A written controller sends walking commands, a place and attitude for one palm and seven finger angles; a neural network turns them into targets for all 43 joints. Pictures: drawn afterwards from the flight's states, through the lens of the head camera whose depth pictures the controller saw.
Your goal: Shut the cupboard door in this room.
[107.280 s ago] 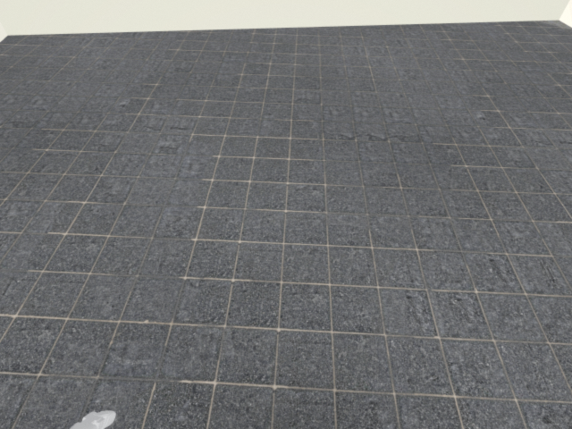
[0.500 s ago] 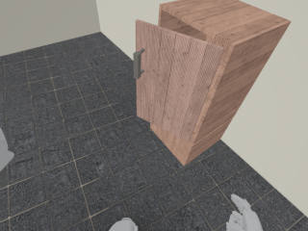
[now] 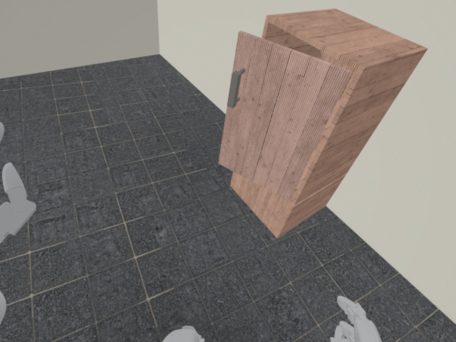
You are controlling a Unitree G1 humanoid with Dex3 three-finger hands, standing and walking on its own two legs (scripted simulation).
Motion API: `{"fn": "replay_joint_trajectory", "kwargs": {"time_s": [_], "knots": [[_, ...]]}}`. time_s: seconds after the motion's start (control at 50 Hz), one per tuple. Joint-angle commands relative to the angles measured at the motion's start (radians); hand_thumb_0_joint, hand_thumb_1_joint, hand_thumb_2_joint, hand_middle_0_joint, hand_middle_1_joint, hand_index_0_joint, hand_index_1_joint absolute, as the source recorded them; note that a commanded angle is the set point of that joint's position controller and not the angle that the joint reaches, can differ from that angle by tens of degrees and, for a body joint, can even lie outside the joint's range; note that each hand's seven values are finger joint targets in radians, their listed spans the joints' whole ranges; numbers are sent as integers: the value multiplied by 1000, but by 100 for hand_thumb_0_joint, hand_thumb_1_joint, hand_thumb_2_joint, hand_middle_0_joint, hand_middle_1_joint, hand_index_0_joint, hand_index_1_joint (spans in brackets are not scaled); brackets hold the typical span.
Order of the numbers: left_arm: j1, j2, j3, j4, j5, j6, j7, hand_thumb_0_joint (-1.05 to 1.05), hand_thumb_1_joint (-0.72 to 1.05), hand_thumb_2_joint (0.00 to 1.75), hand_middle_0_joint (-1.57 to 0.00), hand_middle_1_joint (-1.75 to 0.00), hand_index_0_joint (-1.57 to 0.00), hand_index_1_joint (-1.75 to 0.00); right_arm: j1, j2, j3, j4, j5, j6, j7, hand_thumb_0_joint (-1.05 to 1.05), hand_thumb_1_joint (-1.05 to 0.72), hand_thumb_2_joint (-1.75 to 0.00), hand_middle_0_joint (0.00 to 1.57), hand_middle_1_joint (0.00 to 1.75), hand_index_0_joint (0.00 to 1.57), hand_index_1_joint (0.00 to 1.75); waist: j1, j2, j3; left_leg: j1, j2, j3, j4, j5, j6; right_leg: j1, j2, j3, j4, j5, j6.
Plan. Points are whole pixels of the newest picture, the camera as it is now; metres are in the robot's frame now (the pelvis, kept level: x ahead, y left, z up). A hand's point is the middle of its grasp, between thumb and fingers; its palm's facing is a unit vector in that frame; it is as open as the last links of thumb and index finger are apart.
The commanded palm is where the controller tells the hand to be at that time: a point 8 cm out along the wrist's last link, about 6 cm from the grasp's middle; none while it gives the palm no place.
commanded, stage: stop stepping back and stand still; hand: left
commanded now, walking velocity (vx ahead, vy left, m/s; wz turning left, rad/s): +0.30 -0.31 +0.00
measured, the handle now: (237, 87) +0.91 +0.04 -0.01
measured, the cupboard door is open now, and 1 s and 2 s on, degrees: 23 23 23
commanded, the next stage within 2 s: let the arm hang, fingers relaxed in 1.62 s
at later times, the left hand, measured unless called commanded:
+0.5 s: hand out of the picture +0.07 +0.34 +0.20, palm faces +0.30 -0.89 -0.35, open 7.4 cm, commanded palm +0.01 +0.39 +0.20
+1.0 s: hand out of the picture +0.03 +0.37 +0.20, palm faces +0.40 -0.85 -0.35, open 7.4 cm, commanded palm -0.04 +0.42 +0.20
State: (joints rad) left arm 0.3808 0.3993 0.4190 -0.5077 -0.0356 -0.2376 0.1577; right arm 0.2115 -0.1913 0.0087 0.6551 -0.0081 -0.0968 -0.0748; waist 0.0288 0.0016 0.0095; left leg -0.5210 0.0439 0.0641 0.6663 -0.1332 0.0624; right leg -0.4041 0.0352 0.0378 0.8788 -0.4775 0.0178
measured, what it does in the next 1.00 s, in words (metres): walks backwards: right foot, then left foot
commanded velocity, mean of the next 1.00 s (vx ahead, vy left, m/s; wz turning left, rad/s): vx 0.21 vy -0.13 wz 0.00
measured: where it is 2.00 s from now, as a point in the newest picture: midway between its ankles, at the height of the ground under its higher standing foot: outside the picture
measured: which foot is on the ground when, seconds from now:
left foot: down 0.00-0.14, up 0.16-0.30, down 0.32-0.66, up 0.68-0.96, down 0.98-1.00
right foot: up 0.00-0.18, down 0.20-0.32, up 0.34-0.66, down 0.68-1.00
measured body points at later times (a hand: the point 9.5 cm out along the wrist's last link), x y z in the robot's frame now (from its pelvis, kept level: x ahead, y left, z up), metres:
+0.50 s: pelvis -0.17 +0.11 +0.03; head -0.19 +0.16 +0.47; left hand +0.04 +0.39 +0.22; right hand -0.07 -0.12 -0.05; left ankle -0.07 +0.21 -0.71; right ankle -0.16 -0.01 -0.63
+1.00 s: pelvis -0.21 +0.13 +0.01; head -0.21 +0.15 +0.46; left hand +0.00 +0.41 +0.21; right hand -0.10 -0.15 -0.07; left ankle -0.14 +0.26 -0.72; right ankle -0.29 +0.04 -0.71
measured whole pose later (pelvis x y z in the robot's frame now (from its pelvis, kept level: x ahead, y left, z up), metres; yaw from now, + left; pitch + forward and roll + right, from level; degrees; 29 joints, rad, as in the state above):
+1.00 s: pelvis -0.21 +0.13 +0.01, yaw -6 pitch -1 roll +0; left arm 0.47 0.38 0.40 -0.53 -0.04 -0.18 0.19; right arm 0.27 -0.24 -0.03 0.64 0.00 -0.08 -0.11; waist -0.01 -0.05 -0.02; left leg -0.35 0.09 0.11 0.62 -0.27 0.01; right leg -0.17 -0.04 -0.09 0.67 -0.47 -0.02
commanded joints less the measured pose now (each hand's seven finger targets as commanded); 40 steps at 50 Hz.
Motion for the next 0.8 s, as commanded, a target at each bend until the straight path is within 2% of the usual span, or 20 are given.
{"fn": "replay_joint_trajectory", "kwargs": {"time_s": [0.0, 0.1, 0.12, 0.14, 0.16, 0.18, 0.2, 0.22, 0.26, 0.28, 0.3, 0.34, 0.44, 0.58, 0.62, 0.64, 0.66, 0.68, 0.7, 0.78], "knots": [[-41, 249, 156, -306, -20, -14, -5, 0, 90, 90, -20, -30, -20, -30, -101, -160, -85, -189, 11, -74, 31, 0, -90, -90, 20, 30, 20, 30, -11, 237, -183, 132, 248, -267, -608, -711, -152, 47, 122, -113, 335, -51, -5], [209, 271, 186, -379, -51, 56, 9, 0, 90, 90, -20, -30, -20, -30, -117, -102, -90, -210, 1, -40, 63, 0, -90, -90, 20, 30, 20, 30, 50, 338, -200, 32, 24, 172, -442, -416, -352, 440, 151, -321, -208, -174, -96], [266, 276, 178, -360, -46, 54, 9, 0, 90, 90, -20, -30, -20, -30, -70, -88, -86, -181, 28, -35, 75, 0, -90, -90, 20, 30, 20, 30, 74, -29, -184, 78, -105, 276, 170, -346, -331, 310, -48, -174, -529, -151, -196], [133, 274, 151, -414, -33, 34, 4, 0, 90, 90, -20, -30, -20, -30, -69, -109, -96, -162, 58, -28, 70, 0, -90, -90, 20, 30, 20, 30, 7, -457, -20, 32, -28, -124, 892, -460, -181, -143, -374, 236, -615, 69, -308], [-77, 364, 220, -444, -60, 16, 10, 0, 90, 90, -20, -30, -20, -30, -82, -106, -67, -143, 30, -22, 46, 0, -90, -90, 20, 30, 20, 30, -75, -267, 23, -168, 11, -241, 1075, -421, 15, -219, -467, 332, -665, -77, -355], [-201, 508, 309, -350, -55, -23, 19, 0, 90, 90, -20, -30, -20, -30, -73, -93, -27, -173, -9, -24, 50, 0, -90, -90, 20, 30, 20, 30, -106, -109, 9, -94, 137, -232, 825, -332, -75, -188, -477, 363, -664, -143, -200], [-256, 352, 192, -217, -31, -27, 12, 0, 90, 90, -20, -30, -20, -30, -88, -67, 4, -199, -14, -15, 60, 0, -90, -90, 20, 30, 20, 30, -98, -123, -21, 20, 142, -150, 462, -324, -87, -172, -399, 232, -646, -319, -114], [-173, 222, 116, -60, -23, 20, 22, 0, 90, 90, -20, -30, -20, -30, -84, -109, -44, -158, 7, -2, 27, 0, -90, -90, 20, 30, 20, 30, -62, -57, -35, 158, 81, -23, 314, -327, -64, -160, -276, 136, -579, -347, -183], [-160, 191, 47, -59, -16, 52, 35, 0, 90, 90, -20, -30, -20, -30, -61, -136, -52, -125, 15, -3, -7, 0, -90, -90, 20, 30, 20, 30, -83, 62, -7, 361, 2, 48, -1, -365, -65, -225, -188, 31, -408, -371, -159], [-153, 201, 46, -100, -22, 45, 36, 0, 90, 90, -20, -30, -20, -30, -43, -162, -49, -144, 12, -3, -18, 0, -90, -90, 20, 30, 20, 30, -90, 238, 18, 351, 76, -116, -212, -532, -29, -241, -92, -46, -161, -290, -110], [-107, 187, 49, -149, -27, 29, 34, 0, 90, 90, -20, -30, -20, -30, -47, -191, -48, -188, 25, -11, -16, 0, -90, -90, 20, 30, 20, 30, -84, 492, 66, 368, 316, -559, -431, -580, 51, -375, 16, -145, 134, -179, -30], [-60, 267, 121, -238, -26, -15, -5, 0, 90, 90, -20, -30, -20, -30, -95, -162, -50, -202, 8, -8, 11, 0, -90, -90, 20, 30, 20, 30, -58, 212, 43, 114, 385, -680, -599, -814, 64, -220, 10, -16, 382, 12, -18], [72, 228, 120, -394, -3, 11, -3, 0, 90, 90, -20, -30, -20, -30, -138, -134, -59, -202, -11, 26, 44, 0, -90, -90, 20, 30, 20, 30, -14, 335, -16, 5, 259, -197, -597, -668, -63, 35, 18, -133, 200, 159, -28], [130, 268, 146, -216, -27, 86, 22, 0, 90, 90, -20, -30, -20, -30, -81, -101, -45, -167, -14, 30, -1, 0, -90, -90, 20, 30, 20, 30, -28, 275, -131, 95, 167, -10, -404, -451, -114, 412, 103, -265, -386, -60, -83], [162, 266, 145, -189, -26, 101, 12, 0, 90, 90, -20, -30, -20, -30, -36, -86, -50, -155, 7, 31, 10, 0, -90, -90, 20, 30, 20, 30, -36, -6, -149, 10, 53, 96, 32, -305, -91, 432, -97, -52, -570, 23, -163], [109, 321, 186, -213, -21, 83, 19, 0, 90, 90, -20, -30, -20, -30, -50, -97, -51, -161, 13, 36, 14, 0, -90, -90, 20, 30, 20, 30, -37, -171, -80, -164, 25, 33, 312, -308, -74, 354, -313, 253, -664, -24, -254], [44, 365, 239, -226, -22, 51, 30, 0, 90, 90, -20, -30, -20, -30, -72, -114, -44, -165, 3, 27, 14, 0, -90, -90, 20, 30, 20, 30, -40, -172, -8, -287, 28, -30, 514, -293, -83, 287, -399, 353, -709, 10, -316], [66, 408, 285, -141, -27, 13, 39, 0, 90, 90, -20, -30, -20, -30, -118, -114, -36, -204, 4, 4, 23, 0, -90, -90, 20, 30, 20, 30, -40, -162, 33, -268, 78, -44, 601, -310, -94, 200, -413, 386, -716, 71, -270], [30, 270, 166, -126, -18, 29, 29, 0, 90, 90, -20, -30, -20, -30, -84, -126, -77, -162, 33, 9, 19, 0, -90, -90, 20, 30, 20, 30, -47, -284, 10, -357, 25, -68, 645, -269, -95, 248, -359, 403, -711, -63, -265], [-22, 190, 68, -83, -1, 15, 23, 0, 90, 90, -20, -30, -20, -30, -99, -120, -51, -141, 15, 21, -14, 0, -90, -90, 20, 30, 20, 30, -48, -44, 114, -148, 88, -33, 360, -166, -74, 93, -313, 132, -673, -8, -212]]}}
